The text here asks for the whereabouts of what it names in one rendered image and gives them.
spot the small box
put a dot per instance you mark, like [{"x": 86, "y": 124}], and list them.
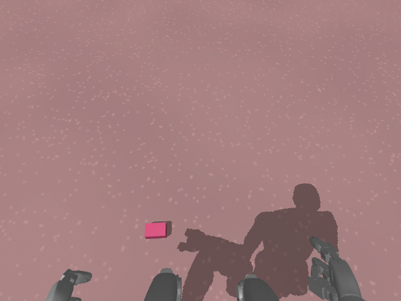
[{"x": 155, "y": 230}]

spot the left robot hand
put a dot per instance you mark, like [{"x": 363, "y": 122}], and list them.
[{"x": 62, "y": 290}]

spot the right robot hand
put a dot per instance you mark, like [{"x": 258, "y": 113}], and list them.
[{"x": 338, "y": 279}]

